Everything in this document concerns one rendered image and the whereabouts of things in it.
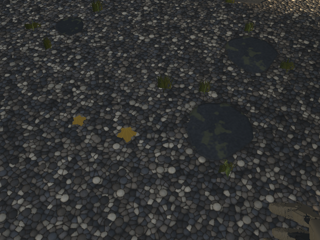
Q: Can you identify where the right robot hand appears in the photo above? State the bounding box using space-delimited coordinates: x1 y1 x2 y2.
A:
263 202 320 240

